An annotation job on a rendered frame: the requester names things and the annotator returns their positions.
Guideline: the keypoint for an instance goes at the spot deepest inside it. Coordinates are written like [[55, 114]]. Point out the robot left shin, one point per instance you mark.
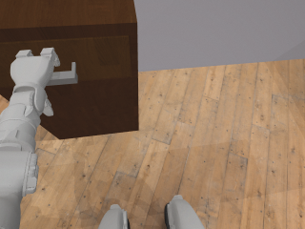
[[115, 206]]

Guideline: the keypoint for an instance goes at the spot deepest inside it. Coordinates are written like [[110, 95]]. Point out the drawer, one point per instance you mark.
[[95, 57]]

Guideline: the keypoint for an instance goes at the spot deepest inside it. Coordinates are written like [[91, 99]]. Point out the cabinet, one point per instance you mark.
[[89, 107]]

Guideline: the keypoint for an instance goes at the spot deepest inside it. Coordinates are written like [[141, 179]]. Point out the handle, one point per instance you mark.
[[65, 77]]

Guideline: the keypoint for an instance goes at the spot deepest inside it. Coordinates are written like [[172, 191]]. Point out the left robot forearm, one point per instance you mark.
[[19, 121]]

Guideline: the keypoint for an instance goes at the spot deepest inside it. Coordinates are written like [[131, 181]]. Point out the right robot thigh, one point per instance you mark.
[[181, 215]]

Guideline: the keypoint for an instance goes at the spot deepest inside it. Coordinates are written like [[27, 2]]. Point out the robot left hand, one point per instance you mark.
[[27, 68]]

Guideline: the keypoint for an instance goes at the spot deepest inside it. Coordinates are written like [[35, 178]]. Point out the left robot upper arm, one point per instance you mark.
[[18, 178]]

